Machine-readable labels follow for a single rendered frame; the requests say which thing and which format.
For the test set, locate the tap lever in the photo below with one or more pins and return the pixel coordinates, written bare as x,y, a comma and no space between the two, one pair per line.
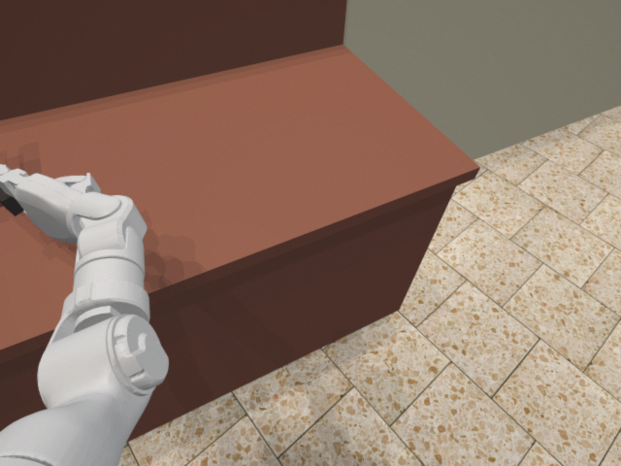
10,203

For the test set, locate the counter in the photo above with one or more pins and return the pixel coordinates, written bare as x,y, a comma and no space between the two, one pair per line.
290,194

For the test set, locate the robot left hand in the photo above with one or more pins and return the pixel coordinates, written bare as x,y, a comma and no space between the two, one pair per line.
45,200

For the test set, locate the robot left forearm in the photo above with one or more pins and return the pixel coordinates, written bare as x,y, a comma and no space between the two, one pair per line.
110,263

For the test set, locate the robot left upper arm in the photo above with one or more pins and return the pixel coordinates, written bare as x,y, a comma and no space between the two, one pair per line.
96,384

